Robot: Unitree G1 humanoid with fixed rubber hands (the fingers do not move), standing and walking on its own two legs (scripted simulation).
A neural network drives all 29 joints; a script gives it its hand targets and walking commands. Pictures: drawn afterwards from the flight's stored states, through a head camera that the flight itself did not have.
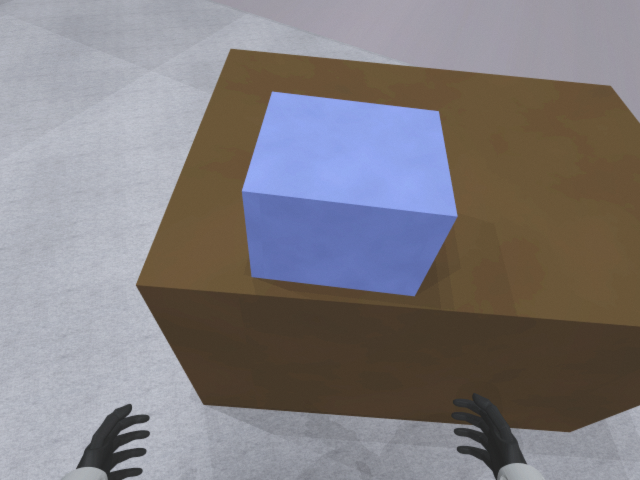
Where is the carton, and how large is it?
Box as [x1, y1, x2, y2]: [242, 92, 457, 295]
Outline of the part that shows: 272,92 242,189 251,276 414,295 457,216 438,111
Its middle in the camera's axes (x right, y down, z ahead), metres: +0.04 -0.07 +0.64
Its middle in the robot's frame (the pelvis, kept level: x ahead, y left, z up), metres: +0.53 -0.02 +0.01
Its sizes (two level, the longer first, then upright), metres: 0.274 0.231 0.202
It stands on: a pedestal, 0.69 m high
